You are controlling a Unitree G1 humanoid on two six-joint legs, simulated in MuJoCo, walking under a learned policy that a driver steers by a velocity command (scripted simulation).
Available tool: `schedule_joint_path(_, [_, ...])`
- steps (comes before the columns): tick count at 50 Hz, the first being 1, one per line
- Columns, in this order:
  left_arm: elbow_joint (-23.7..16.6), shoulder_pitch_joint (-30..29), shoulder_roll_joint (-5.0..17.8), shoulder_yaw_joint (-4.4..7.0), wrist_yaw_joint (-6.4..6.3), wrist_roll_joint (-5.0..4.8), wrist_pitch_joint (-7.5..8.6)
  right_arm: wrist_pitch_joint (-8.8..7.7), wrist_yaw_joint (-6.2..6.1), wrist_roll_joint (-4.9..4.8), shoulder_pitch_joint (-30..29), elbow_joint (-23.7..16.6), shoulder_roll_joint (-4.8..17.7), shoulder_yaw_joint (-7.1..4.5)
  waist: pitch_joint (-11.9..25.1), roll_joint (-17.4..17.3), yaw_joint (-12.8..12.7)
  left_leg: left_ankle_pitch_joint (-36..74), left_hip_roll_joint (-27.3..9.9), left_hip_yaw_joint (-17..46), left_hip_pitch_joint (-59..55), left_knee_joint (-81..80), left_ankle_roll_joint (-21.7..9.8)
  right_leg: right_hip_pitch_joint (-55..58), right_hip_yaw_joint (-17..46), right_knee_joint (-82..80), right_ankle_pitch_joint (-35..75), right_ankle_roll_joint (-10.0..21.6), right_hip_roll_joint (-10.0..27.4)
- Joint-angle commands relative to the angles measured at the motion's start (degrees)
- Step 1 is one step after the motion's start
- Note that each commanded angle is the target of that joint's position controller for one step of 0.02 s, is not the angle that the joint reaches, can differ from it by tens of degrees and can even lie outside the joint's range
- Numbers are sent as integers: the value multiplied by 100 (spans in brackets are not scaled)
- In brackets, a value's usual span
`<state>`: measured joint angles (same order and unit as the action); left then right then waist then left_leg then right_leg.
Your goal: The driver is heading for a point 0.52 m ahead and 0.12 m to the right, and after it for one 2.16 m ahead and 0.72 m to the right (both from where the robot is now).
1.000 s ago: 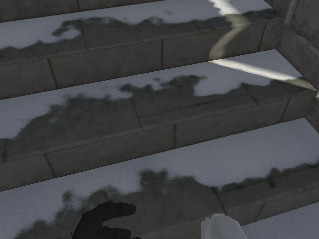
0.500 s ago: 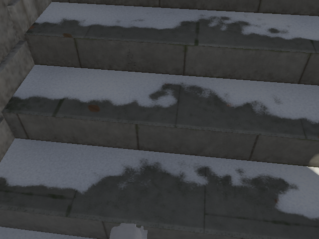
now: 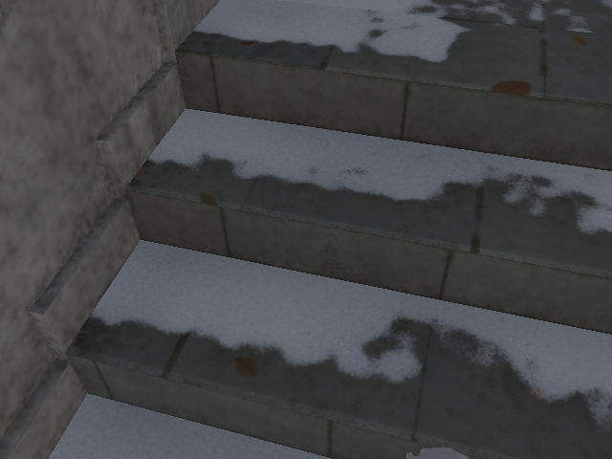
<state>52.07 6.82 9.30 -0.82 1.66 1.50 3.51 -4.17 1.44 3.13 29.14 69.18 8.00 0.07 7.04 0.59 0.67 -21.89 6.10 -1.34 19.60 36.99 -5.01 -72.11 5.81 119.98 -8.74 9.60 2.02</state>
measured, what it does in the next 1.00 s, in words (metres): climbs, turning right: right foot 0.15 m higher, then left foot 0.15 m higher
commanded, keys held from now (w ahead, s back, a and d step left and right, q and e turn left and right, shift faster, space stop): w+e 0.74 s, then w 0.26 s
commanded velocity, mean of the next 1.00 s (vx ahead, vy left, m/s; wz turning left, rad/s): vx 0.50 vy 0.00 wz -0.41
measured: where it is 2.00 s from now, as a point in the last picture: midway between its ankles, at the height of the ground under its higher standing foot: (498, 106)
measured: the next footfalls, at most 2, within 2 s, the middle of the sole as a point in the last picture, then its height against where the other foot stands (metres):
right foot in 0.18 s outside the picture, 0.15 m higher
left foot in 0.72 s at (334, 354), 0.15 m higher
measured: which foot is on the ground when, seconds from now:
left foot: down 0.00-0.22, up 0.24-0.70, down 0.72-1.00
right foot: up 0.00-0.16, down 0.18-0.76, up 0.78-1.00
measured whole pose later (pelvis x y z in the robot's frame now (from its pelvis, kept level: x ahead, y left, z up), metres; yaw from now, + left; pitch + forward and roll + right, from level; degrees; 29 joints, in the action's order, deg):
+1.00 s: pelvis +0.57 -0.09 +0.30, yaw -27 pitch +5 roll +3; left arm 55.2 6.9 13.5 2.7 4.9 1.6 3.8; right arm -3.2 2.7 3.3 23.2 62.9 8.4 -0.6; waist 7.7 2.7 2.6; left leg -20.6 0.8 -11.9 21.8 37.6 -3.6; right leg -65.4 9.2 106.8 -3.2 13.8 0.3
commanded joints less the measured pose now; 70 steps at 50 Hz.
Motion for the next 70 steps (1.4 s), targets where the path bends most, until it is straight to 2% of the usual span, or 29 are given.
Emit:
schedule_joint_path(1, [-699, -754, 148, -103, 110, 0, -83, -197, 121, 598, -483, -491, 29, 210, -236, -177, -212, 810, -1126, 763, 407, -1751, -537, -165, -303, -645, 683, 289, 216])
schedule_joint_path(5, [-1224, -2014, 63, -207, 197, 88, -357, -140, 267, 145, -314, -826, 470, 223, -765, -542, 64, 2044, -1844, 566, 979, -3385, -1013, 1776, -1092, -3391, -193, -77, 466])
schedule_joint_path(8, [-1293, -1407, 17, -155, 397, 85, -479, -334, 320, -144, -120, -836, 1400, 10, -428, -847, -365, 8038, -2176, 26, -947, -2442, -1189, 2459, -1855, -4537, -981, -304, -289])
schedule_joint_path(10, [-1156, -929, 219, 15, 371, -6, -326, -330, 397, 7, 277, -582, 1548, -156, -69, -1169, -274, 9892, -2184, -383, -2363, -1450, -1034, 3041, -2014, -5951, -1121, -88, -706])
schedule_joint_path(11, [-823, -48, 500, 123, 273, -67, -261, -313, 437, 363, 864, -567, 1052, -125, 943, -544, -97, 9792, -1888, -289, -1186, -350, -613, 5301, -907, -5652, 447, 383, -594])
schedule_joint_path(12, [-453, 871, 697, 193, 182, -169, -246, -241, 515, 437, 761, -657, 1041, -113, 1434, -52, -528, 8053, -1423, 50, 194, 640, -490, 6682, 864, -6960, -820, 728, -278])
schedule_joint_path(13, [119, 2349, 1023, 304, 70, 161, -259, -90, 582, 323, -261, -922, 747, -109, 1101, 1007, -1268, 2951, -463, 402, 2185, 2643, -241, 7765, 2818, -8814, -1955, 1048, 318])
schedule_joint_path(14, [241, 2634, 1226, 403, -28, 352, -148, -41, 659, -10, -853, -1030, 802, -212, 443, 1292, -1246, 2122, -198, 1418, 3341, 5108, -268, 7120, 4187, -9633, -3119, 837, 591])
schedule_joint_path(17, [656, 1409, 261, 258, 8, 236, -5, -117, 355, 4, -1540, -1441, 387, -60, -168, -307, -311, 2430, -265, 1772, 4380, 7107, -668, 5664, 3028, -9236, -1550, 541, 607])
schedule_joint_path(20, [942, 876, -339, 8, 145, 302, 11, 29, 236, 4, -1709, -1887, 257, 116, 51, -223, 380, 1993, -538, 1271, 5247, 8098, -838, 5354, 1551, -9347, 674, 192, 426])
schedule_joint_path(23, [766, 743, -4, 19, 154, 420, 250, 36, 221, -118, -2009, -1971, 424, 129, -261, -69, 440, 2093, -907, 416, 4449, 7136, -632, 3844, 345, -9764, 239, 114, -200])
schedule_joint_path(28, [1516, 2838, -13, -86, 198, 618, 219, 70, 66, 34, -3808, -2770, 278, 371, -395, 17, -398, 1297, -1088, 244, 6398, 6828, -463, 5794, 1623, -9943, -519, 524, 309])
schedule_joint_path(31, [1160, 2472, -10, -133, 418, 250, 290, 352, -5, 107, -5040, -3293, 58, 440, -730, 447, -490, 642, -1233, -437, 4450, 4836, -53, 4415, 1704, -11156, -88, 825, 686])
schedule_joint_path(33, [806, 2064, 196, -145, 440, 64, 432, 421, 102, 101, -4391, -3263, -113, 420, -654, 775, -74, 668, -901, -844, 2462, 4637, 73, 3961, 1271, -10970, 2418, 798, 902])
schedule_joint_path(35, [735, 2231, 1087, 178, 433, -72, 442, 372, 147, -141, -4204, -3383, 641, 139, -168, 1017, 142, -177, -134, -957, 1766, 3143, 92, 5438, 1195, -10285, 7103, 661, 887])
schedule_joint_path(36, [674, 2001, 1406, 378, 462, -8, 436, 264, 84, -210, -3394, -3252, 985, -55, 176, 1147, 448, 110, -151, -480, 1160, 2462, -78, 6105, 1074, -9470, 8211, 320, 850])
schedule_joint_path(37, [600, 1880, 926, 396, 441, 81, 412, 193, -8, -97, -1857, -2864, 1136, -171, 1649, 257, 852, 2162, -884, 782, -973, 2044, -599, 5651, 935, -7512, 6882, -80, 475])
schedule_joint_path(38, [586, 2576, -123, 165, 537, 367, 457, 129, -35, -74, -663, -2410, 1325, -177, 2610, -1682, 721, 735, -2348, 4092, -3223, 127, -1783, 3122, 917, -5878, 2112, -176, -500])
schedule_joint_path(39, [894, 1878, 305, 378, 601, 81, 298, 176, -55, 173, -51, -2232, 1295, -187, 1264, -1863, 1312, -2193, -2623, 5848, -2039, -1220, -1757, 1828, 1289, -2954, 174, -272, -802])
schedule_joint_path(40, [859, 1586, 271, 427, 592, -32, 315, 20, -40, 89, -521, -1887, 1283, -220, -126, -1295, 929, -3351, -2415, 5057, -837, -1385, -1314, 1142, 1025, -2057, 614, -132, -521])
schedule_joint_path(41, [896, 1450, 184, 419, 478, -36, 320, -44, -42, -124, -1104, -1800, 968, -203, -465, -911, 497, -2611, -2496, 4199, -9, -1167, -1370, 1173, 699, -1685, 732, -57, -338])
schedule_joint_path(44, [513, 836, -142, 308, 261, 72, 152, 21, 20, -208, -1794, -1416, -689, 206, -108, 85, -187, -369, -2286, 2590, 596, -1268, -1035, 1107, 756, -1176, 927, 463, -171])
schedule_joint_path(48, [241, 332, -145, 164, 361, -26, -24, -52, 192, -3, -1880, -1281, -200, 9, -400, -132, -283, 439, -1732, 667, 562, -2025, -876, 438, 272, -1212, 537, 436, -114])
schedule_joint_path(58, [-1150, -2423, 35, -171, 131, 60, -242, -170, 314, 566, 950, -53, -318, 318, -493, -244, 516, 1308, -2028, 302, -1642, -2887, -901, -1600, -763, -2227, 968, 490, 650])
schedule_joint_path(61, [-1414, -3013, -212, -218, 400, 149, -525, -253, 554, 28, 636, -355, -45, 283, -589, -889, 247, 2988, -2094, -420, -15, -3476, -883, 1666, -1500, -3554, -697, 143, 357])
schedule_joint_path(64, [-1322, -2181, -62, -107, 462, 45, -448, -435, 447, -26, 591, -412, 848, 25, -379, -1073, -219, 7517, -2359, -579, -1995, -2568, -924, 2422, -1853, -5187, -1399, 69, -297])
schedule_joint_path(67, [-891, -284, 273, -59, 288, -88, -272, -478, 495, 217, 1114, -434, 610, -83, 1480, -482, -485, 7153, -1633, -139, 113, -115, -190, 6785, 432, -6119, -115, 782, 179])
schedule_joint_path(69, [-23, 1873, 1279, 373, 143, 197, -322, -277, 613, -70, 245, -637, 53, -189, 1257, 698, -1193, 1690, -562, 1014, 2121, 3393, 75, 7449, 3802, -9336, -1122, 859, 1356])
schedule_joint_path(70, [228, 2069, 1520, 546, 53, 179, -172, -244, 559, -217, -35, -597, 199, -326, 827, 654, -1117, 2070, -450, 1821, 2414, 5185, 47, 6640, 3876, -9506, -1455, 385, 1390])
